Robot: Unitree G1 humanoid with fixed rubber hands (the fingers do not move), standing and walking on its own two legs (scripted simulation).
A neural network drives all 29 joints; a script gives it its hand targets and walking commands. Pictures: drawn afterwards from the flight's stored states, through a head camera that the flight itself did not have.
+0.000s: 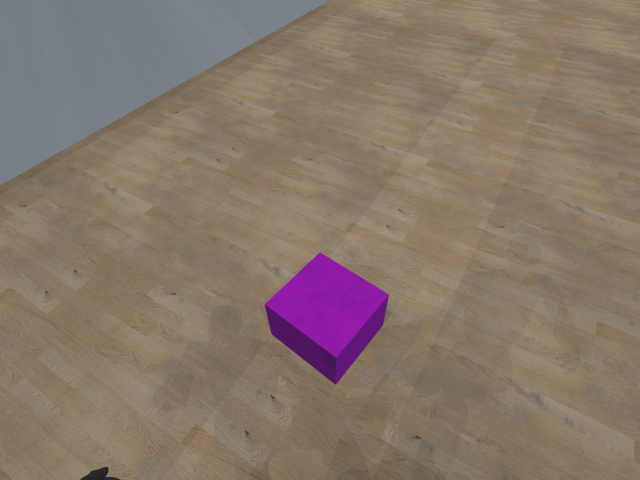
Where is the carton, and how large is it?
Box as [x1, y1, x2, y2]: [265, 253, 388, 384]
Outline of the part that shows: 319,253 265,304 272,334 335,384 382,325 388,294 323,254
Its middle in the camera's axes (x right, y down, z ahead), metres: +0.02 +0.25 +1.30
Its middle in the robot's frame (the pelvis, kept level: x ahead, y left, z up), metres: +0.75 +0.01 -0.66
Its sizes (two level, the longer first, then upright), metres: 0.288 0.277 0.195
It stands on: the floor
